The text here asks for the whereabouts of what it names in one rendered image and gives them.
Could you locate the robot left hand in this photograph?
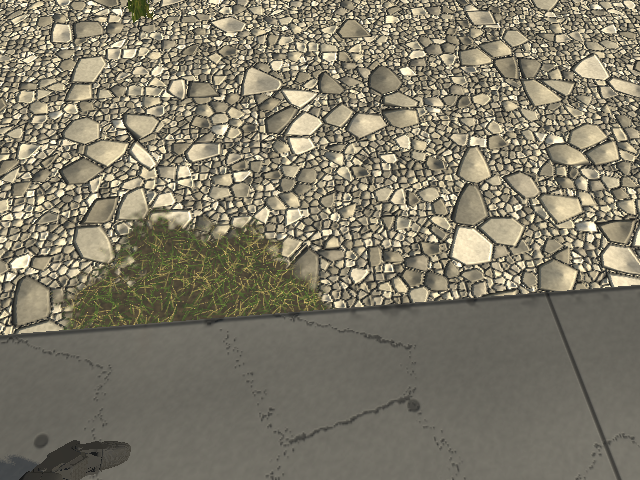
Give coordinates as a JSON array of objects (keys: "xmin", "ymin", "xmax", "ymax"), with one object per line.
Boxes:
[{"xmin": 19, "ymin": 440, "xmax": 131, "ymax": 480}]

